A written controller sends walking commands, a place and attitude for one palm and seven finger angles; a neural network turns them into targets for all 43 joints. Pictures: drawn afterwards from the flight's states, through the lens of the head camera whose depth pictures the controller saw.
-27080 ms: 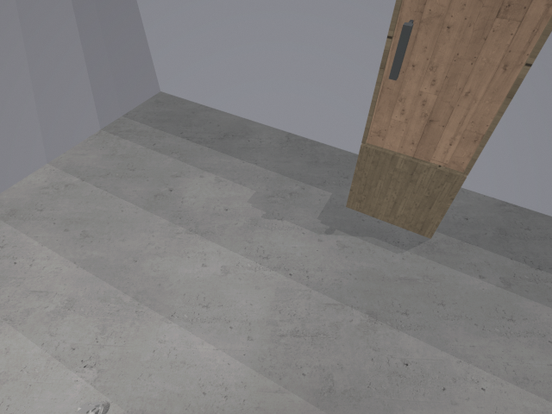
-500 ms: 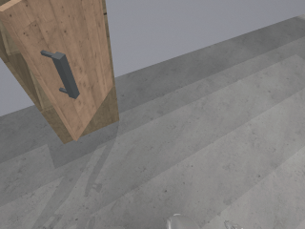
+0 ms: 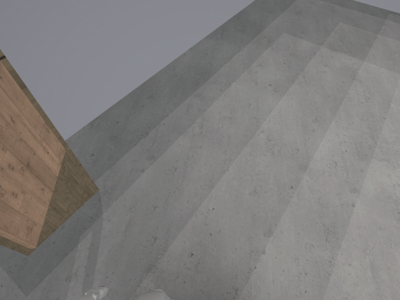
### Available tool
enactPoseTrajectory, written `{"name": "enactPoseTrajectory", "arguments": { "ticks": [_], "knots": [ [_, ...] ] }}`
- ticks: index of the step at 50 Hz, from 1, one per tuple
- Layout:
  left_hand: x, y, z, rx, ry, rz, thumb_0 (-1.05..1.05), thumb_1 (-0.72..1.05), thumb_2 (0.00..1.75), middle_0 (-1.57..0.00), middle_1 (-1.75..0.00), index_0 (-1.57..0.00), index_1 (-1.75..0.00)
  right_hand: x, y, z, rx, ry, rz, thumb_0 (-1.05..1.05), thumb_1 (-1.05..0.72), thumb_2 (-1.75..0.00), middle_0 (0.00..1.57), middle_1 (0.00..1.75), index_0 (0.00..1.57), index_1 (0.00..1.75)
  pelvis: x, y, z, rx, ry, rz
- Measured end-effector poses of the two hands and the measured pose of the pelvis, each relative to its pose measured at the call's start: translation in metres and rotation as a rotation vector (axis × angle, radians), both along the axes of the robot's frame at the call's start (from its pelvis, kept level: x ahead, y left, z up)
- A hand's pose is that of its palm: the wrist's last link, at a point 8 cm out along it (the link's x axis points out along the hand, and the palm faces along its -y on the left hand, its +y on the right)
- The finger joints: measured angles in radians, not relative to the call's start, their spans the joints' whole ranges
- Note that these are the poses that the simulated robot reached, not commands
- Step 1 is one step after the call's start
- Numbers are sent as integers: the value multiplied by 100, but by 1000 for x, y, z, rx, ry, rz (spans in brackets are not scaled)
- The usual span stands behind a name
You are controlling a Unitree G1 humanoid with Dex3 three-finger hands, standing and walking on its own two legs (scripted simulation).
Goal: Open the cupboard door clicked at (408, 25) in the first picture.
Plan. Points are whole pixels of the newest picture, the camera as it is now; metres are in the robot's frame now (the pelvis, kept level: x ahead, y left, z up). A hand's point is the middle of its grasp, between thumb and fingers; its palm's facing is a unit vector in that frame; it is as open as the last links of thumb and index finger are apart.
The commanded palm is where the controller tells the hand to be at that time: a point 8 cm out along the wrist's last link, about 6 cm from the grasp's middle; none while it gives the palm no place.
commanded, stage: walk to a spot facing it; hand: left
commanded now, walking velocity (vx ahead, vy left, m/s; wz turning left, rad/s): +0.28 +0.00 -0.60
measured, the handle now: out of the picture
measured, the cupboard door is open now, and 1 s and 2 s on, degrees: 40 40 40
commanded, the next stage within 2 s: turn to face it in 1.48 s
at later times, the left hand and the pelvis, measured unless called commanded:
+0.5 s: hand (178, 215) +0.33 +0.07 -0.16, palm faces -0.35 -0.92 -0.20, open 7.4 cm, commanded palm none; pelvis +0.13 -0.06 -0.02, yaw -18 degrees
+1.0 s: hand (187, 179) +0.45 +0.05 -0.18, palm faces -0.43 -0.89 -0.17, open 7.4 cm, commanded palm none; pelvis +0.36 -0.12 +0.00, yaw -30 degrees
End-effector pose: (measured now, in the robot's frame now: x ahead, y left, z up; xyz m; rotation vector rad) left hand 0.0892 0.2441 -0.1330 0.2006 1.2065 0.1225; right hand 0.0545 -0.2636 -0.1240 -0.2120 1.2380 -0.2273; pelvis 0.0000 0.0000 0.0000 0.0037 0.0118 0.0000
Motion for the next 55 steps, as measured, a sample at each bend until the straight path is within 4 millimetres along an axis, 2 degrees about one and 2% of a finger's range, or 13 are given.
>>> {"name": "enactPoseTrajectory", "arguments": {
  "ticks": [4, 8, 12, 19, 23, 25, 27, 34, 41, 44, 46, 49, 55],
  "knots": [
    [17, 5, -12, -40, 16, -30, 0, 91, 90, -20, -30, -20, -30, -3, 16, 1, -18, -44, -20, 0, -91, -90, 20, 30, 20, 30, 14, 13, -6, -29, 8, -51],
    [49, 2, -4, -66, 8, -85, 1, 91, 90, -20, -30, -20, -30, -27, 30, 11, 1, 21, -76, 0, -91, -90, 20, 30, 20, 30, 33, 12, 5, -32, 9, -103],
    [92, -13, 5, -77, -12, -152, 1, 91, 90, -19, -30, -20, -30, -53, 39, 15, 28, 106, -160, 0, -90, -90, 20, 30, 20, 30, 54, 7, 12, -33, 17, -163],
    [188, -73, 3, -71, -41, -328, 1, 91, 90, -19, -30, -19, -30, -94, 41, 3, 96, 254, -348, 0, -90, -90, 20, 30, 20, 30, 96, -21, 3, -17, 15, -268],
    [243, -114, -4, -59, -134, -388, 0, 91, 90, -19, -30, -20, -30, -99, 28, -17, 148, 336, -418, 0, -90, -90, 20, 30, 20, 30, 123, -51, -16, -5, 1, -306],
    [253, -125, -3, -51, -151, -384, 0, 91, 90, -19, -30, -20, -30, -82, 14, -21, 153, 336, -434, 1, -90, -90, 20, 30, 20, 30, 133, -60, -16, -5, -12, -320],
    [255, -131, 0, -36, -119, -382, 0, 91, 90, -19, -30, -20, -30, -50, -5, -20, 137, 282, -436, 1, -91, -90, 20, 30, 20, 30, 145, -68, -10, -7, -15, -334],
    [253, -133, 5, -6, 43, -366, 0, 93, 90, -20, -30, -20, -30, 94, -67, -1, 69, -17, -397, 1, -91, -90, 19, 30, 20, 30, 199, -89, 9, -4, 8, -392],
    [274, -123, -7, -10, 158, -309, 0, 92, 90, -20, -30, -20, -30, 229, -99, 12, 22, -182, -320, 0, -91, -90, 19, 30, 20, 30, 273, -98, 4, -19, 1, -430],
    [295, -119, -21, -9, 209, -306, 0, 92, 90, -20, -30, -20, -30, 273, -107, 9, -18, -244, -305, 0, -91, -90, 20, 30, 20, 30, 308, -100, -9, -27, -1, -465],
    [316, -122, -24, -1, 227, -335, 0, 92, 90, -20, -30, -20, -30, 285, -108, 10, -25, -253, -322, 0, -91, -90, 20, 30, 20, 30, 326, -103, -9, -18, -10, -492],
    [363, -138, -17, -4, 201, -384, 1, 92, 90, -19, -30, -20, -30, 281, -103, 10, -8, -207, -376, 0, -91, -90, 20, 30, 20, 30, 350, -113, -2, -10, -9, -519],
    [469, -203, 3, -31, 74, -501, 1, 92, 90, -19, -30, -19, -30, 236, -93, 6, 46, -9, -540, -1, -93, -90, 20, 30, 20, 30, 394, -140, 12, -5, 3, -577]
  ]
}}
